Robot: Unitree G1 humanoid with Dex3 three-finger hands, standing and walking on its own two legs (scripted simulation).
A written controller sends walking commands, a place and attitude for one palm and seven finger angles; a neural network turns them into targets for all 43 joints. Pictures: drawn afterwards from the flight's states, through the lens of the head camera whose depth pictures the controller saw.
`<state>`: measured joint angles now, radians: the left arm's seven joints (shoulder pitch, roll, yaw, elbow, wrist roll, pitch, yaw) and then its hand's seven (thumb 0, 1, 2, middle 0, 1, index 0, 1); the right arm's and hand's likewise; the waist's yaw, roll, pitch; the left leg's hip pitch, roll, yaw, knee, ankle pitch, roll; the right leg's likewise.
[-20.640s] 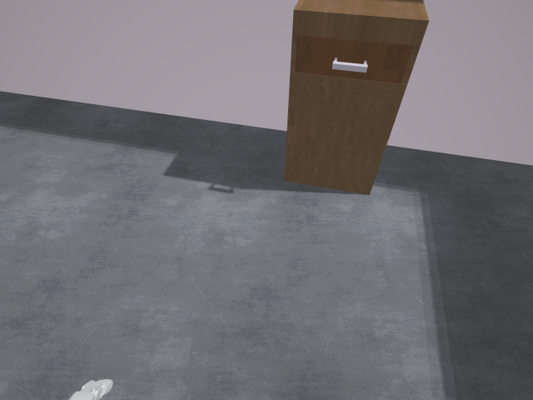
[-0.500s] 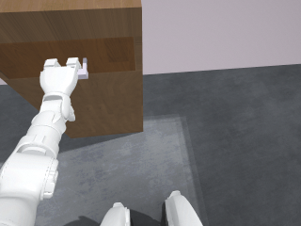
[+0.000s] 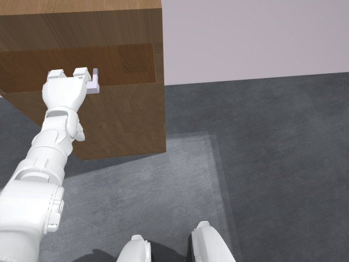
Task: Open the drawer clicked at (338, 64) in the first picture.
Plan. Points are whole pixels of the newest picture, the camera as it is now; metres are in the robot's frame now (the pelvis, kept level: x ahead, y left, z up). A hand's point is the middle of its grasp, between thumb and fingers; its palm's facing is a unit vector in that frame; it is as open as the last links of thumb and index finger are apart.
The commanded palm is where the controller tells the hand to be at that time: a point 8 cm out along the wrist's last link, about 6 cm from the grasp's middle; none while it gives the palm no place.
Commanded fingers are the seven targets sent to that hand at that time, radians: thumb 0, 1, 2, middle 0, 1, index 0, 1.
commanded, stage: close the thumb around the handle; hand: left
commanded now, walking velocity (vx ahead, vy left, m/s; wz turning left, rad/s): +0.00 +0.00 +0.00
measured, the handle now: (72, 81) +0.55 +0.22 +0.01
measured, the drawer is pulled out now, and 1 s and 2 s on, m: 0.00 0.01 0.14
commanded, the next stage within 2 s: pull the drawer open in 0.72 s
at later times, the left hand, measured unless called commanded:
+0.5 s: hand (74, 105) +0.50 +0.21 -0.01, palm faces -0.07 -0.02 -1.00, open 7.8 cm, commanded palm +0.48 +0.22 +0.04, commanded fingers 0.00 0.90 0.90 -0.40 -1.35 -0.40 -1.35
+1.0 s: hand (74, 107) +0.49 +0.21 -0.02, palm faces -0.06 -0.03 -1.00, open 5.6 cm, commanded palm +0.45 +0.21 +0.04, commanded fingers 0.00 0.90 0.90 -0.40 -1.35 -0.40 -1.35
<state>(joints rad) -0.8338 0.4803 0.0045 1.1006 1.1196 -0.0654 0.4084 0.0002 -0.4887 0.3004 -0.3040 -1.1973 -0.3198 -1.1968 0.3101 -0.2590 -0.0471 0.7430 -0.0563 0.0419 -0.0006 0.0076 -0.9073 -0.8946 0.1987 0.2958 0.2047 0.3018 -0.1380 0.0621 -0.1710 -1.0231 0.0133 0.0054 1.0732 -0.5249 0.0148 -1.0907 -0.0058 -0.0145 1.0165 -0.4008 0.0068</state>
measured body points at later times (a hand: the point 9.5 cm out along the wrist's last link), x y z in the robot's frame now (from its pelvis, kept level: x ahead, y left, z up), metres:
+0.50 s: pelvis +0.00 +0.00 +0.00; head +0.14 +0.00 +0.43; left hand +0.49 +0.21 +0.04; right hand +0.01 -0.27 -0.13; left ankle -0.02 +0.11 -0.66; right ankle +0.03 -0.13 -0.66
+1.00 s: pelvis +0.00 +0.01 +0.00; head +0.14 +0.00 +0.43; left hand +0.49 +0.21 +0.04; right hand +0.01 -0.27 -0.13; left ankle -0.02 +0.11 -0.66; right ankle +0.03 -0.13 -0.66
